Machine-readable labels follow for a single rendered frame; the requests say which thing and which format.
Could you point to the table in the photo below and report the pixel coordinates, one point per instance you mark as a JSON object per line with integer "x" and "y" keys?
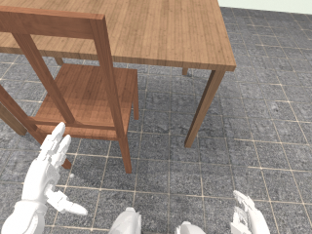
{"x": 174, "y": 33}

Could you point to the left robot shin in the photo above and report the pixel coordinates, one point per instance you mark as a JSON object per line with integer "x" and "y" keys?
{"x": 130, "y": 209}

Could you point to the left robot thigh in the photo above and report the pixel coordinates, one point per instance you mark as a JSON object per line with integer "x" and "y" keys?
{"x": 127, "y": 222}

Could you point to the left robot forearm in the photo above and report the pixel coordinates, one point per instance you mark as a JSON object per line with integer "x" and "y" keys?
{"x": 27, "y": 218}

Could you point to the chair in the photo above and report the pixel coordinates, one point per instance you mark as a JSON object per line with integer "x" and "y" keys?
{"x": 92, "y": 101}

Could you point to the right robot hand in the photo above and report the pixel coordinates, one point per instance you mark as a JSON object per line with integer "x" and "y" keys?
{"x": 253, "y": 221}

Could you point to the left robot hand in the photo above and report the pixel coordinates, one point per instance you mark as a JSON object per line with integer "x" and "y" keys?
{"x": 44, "y": 169}

